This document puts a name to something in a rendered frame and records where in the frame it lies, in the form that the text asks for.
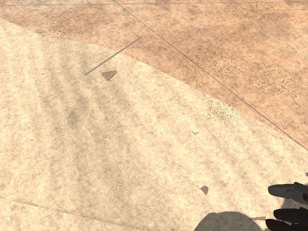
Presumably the right robot hand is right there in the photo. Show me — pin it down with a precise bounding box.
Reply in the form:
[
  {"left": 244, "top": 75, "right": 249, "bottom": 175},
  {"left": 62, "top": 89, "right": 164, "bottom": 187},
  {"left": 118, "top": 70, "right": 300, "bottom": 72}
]
[{"left": 265, "top": 182, "right": 308, "bottom": 231}]

